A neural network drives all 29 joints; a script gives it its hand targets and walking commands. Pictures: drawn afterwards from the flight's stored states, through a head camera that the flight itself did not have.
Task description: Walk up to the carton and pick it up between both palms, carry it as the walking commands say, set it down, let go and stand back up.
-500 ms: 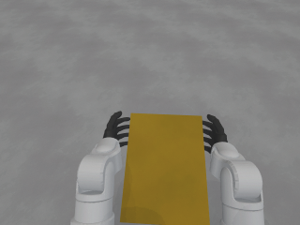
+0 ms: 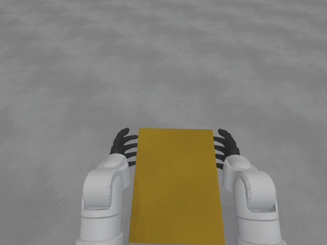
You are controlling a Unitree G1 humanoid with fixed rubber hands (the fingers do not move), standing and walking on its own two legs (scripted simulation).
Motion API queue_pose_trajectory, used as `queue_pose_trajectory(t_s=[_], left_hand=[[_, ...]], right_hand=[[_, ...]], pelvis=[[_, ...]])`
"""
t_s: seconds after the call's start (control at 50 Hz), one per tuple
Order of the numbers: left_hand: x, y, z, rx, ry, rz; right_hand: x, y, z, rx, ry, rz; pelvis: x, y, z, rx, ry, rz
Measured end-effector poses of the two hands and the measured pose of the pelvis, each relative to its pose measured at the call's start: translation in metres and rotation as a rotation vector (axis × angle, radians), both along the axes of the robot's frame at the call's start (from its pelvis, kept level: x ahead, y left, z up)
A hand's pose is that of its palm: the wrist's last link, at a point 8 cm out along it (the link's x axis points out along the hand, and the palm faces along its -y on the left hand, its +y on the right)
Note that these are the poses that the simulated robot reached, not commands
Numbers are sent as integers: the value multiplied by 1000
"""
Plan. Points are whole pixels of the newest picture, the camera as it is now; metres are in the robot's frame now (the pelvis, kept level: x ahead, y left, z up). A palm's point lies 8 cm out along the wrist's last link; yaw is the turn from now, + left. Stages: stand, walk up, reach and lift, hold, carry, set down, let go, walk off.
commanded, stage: carry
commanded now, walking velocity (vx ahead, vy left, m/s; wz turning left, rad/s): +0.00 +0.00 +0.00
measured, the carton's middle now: (173, 191) +0.26 +0.00 +0.00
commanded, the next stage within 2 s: none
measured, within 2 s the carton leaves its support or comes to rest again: neither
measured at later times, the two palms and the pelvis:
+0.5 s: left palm (143, 72) +0.62 +0.09 +0.11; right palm (215, 74) +0.62 -0.15 +0.10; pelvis +0.32 -0.03 +0.03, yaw +2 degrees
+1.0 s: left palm (133, 56) +0.71 +0.13 +0.13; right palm (200, 54) +0.72 -0.11 +0.12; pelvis +0.43 +0.00 +0.03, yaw +3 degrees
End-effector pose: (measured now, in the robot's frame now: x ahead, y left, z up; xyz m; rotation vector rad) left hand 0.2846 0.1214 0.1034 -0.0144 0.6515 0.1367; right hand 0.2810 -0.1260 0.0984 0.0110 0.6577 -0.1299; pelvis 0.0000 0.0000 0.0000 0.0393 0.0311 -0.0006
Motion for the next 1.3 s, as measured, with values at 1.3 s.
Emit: queue_pose_trajectory(t_s=[1.3], left_hand=[[451, 22, -13, 36, 75, 47]], right_hand=[[465, 23, -15, -19, 75, 66]], pelvis=[[441, 4, 23, -48, 47, 45]])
